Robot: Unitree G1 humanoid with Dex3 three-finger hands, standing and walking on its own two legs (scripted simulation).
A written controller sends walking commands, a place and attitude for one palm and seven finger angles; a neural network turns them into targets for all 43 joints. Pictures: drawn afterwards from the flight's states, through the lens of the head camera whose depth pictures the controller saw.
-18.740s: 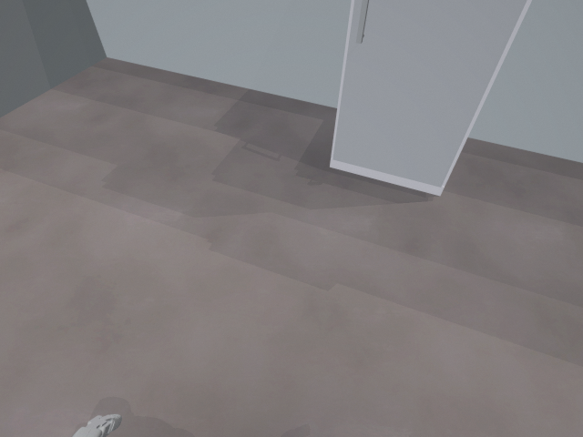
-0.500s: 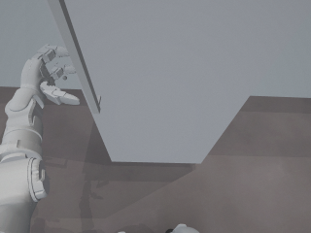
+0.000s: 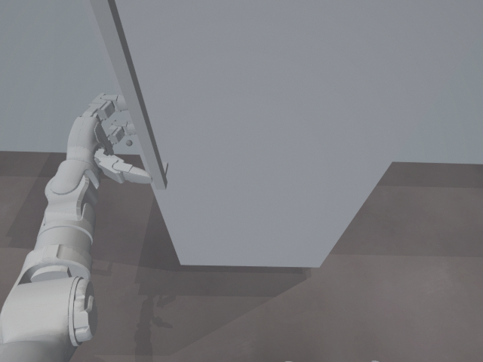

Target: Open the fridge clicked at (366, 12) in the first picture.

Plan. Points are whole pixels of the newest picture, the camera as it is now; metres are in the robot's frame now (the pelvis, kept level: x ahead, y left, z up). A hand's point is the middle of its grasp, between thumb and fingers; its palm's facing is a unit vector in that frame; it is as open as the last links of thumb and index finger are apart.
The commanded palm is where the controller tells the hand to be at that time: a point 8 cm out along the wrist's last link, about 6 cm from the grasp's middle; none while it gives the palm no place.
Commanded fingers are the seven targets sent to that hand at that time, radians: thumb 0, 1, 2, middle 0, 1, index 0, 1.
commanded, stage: slide the fingers in behind the handle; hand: left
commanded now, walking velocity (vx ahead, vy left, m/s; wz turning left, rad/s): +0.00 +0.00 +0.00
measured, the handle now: (136, 87) +0.49 +0.16 +0.19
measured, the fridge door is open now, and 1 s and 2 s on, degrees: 0 0 0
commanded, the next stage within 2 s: grip the handle and tug to test in 1.26 s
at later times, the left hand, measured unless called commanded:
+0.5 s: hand (150, 143) +0.43 +0.15 +0.12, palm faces -0.03 -1.00 -0.01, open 14.0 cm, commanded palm +0.41 +0.20 +0.12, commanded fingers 0.00 -0.50 0.30 -0.30 -1.20 -0.30 -1.20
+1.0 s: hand (153, 146) +0.43 +0.14 +0.12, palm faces -0.03 -1.00 -0.01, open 14.0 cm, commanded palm +0.40 +0.19 +0.12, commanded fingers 0.00 -0.50 0.30 -0.30 -1.20 -0.30 -1.20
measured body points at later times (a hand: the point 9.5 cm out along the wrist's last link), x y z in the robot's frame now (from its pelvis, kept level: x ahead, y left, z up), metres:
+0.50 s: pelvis -0.01 -0.02 +0.00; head +0.04 -0.02 +0.45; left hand +0.43 +0.20 +0.12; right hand +0.07 -0.28 -0.11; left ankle -0.03 +0.09 -0.72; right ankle +0.03 -0.13 -0.72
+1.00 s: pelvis -0.01 -0.03 +0.00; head +0.03 -0.03 +0.45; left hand +0.42 +0.20 +0.12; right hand +0.06 -0.29 -0.11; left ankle -0.03 +0.09 -0.72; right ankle +0.03 -0.13 -0.72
